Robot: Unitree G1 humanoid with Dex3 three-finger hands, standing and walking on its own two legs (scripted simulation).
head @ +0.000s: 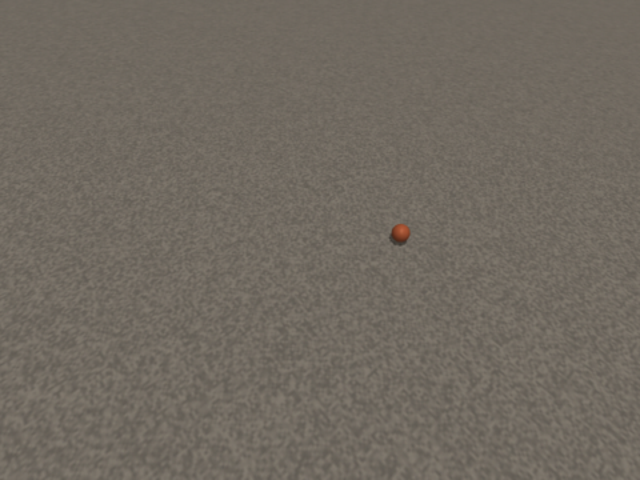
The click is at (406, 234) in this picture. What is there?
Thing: free ball
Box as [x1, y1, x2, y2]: [391, 224, 409, 241]
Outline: 397,224 392,229 392,236 397,241 403,241 408,237 409,230 405,225
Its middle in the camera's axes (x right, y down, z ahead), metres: +0.37 -0.02 +1.69
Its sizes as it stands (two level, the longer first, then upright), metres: 0.081 0.081 0.081
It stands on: the floor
